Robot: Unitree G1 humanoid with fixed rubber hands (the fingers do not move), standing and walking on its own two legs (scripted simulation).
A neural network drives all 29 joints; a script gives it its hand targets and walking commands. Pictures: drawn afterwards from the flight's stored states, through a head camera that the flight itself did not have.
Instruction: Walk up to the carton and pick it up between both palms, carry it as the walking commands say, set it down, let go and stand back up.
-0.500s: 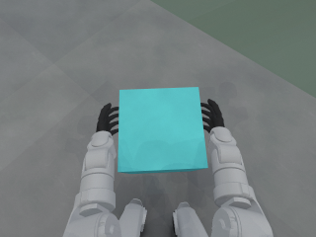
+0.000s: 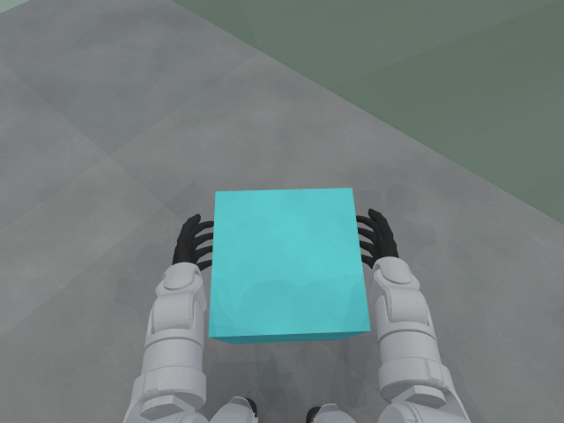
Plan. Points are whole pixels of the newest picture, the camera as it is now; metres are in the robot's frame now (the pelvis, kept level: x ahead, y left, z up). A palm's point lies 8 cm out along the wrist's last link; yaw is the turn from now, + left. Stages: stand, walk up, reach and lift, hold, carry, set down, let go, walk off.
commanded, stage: reach and lift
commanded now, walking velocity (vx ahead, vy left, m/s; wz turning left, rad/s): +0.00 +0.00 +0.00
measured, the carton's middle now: (285, 274) +0.35 +0.02 -0.10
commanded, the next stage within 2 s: hold in 1.96 s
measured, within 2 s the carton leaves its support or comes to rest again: neither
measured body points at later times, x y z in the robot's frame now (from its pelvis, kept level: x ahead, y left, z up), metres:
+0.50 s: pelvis +0.01 +0.00 +0.03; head +0.02 +0.00 +0.48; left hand +0.33 +0.17 +0.04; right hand +0.35 -0.12 +0.04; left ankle +0.03 +0.13 -0.71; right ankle +0.02 -0.12 -0.71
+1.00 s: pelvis +0.01 +0.00 +0.03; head -0.04 -0.01 +0.48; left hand +0.31 +0.17 +0.08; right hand +0.33 -0.13 +0.08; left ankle +0.03 +0.13 -0.71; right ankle +0.02 -0.12 -0.71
